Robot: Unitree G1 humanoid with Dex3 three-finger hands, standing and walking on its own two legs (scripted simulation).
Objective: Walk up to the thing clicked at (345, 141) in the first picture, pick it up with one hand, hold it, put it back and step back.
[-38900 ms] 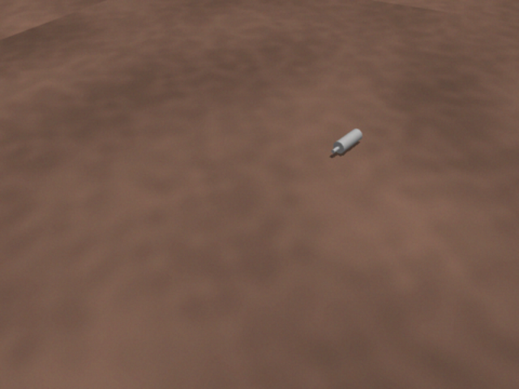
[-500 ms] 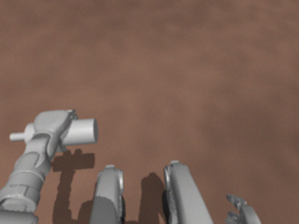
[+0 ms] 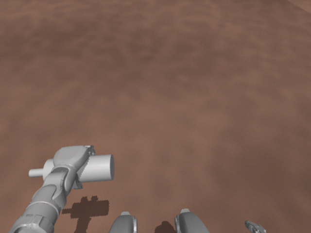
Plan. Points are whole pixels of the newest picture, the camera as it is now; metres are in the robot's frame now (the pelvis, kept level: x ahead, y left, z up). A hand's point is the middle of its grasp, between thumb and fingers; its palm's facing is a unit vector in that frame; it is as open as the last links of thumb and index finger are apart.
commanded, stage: lift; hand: left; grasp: from above
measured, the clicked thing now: (72, 170) +0.33 +0.25 -0.10
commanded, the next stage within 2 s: hold in 0.32 s
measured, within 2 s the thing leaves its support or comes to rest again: neither
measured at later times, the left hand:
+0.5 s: hand (69, 156) +0.34 +0.23 -0.01, palm faces -0.46 -0.06 -0.89, open 10.5 cm
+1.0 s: hand (65, 147) +0.34 +0.23 +0.03, palm faces -0.46 -0.04 -0.88, open 10.5 cm
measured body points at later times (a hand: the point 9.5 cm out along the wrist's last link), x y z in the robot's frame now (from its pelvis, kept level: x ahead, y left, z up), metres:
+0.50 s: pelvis +0.03 +0.01 +0.06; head +0.07 +0.00 +0.51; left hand +0.36 +0.23 +0.04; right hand +0.13 -0.26 -0.06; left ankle +0.05 +0.12 -0.64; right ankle +0.05 -0.14 -0.64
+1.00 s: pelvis +0.04 +0.01 +0.08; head +0.07 +0.00 +0.53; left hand +0.36 +0.23 +0.08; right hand +0.16 -0.26 -0.04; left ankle +0.05 +0.12 -0.64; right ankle +0.05 -0.14 -0.64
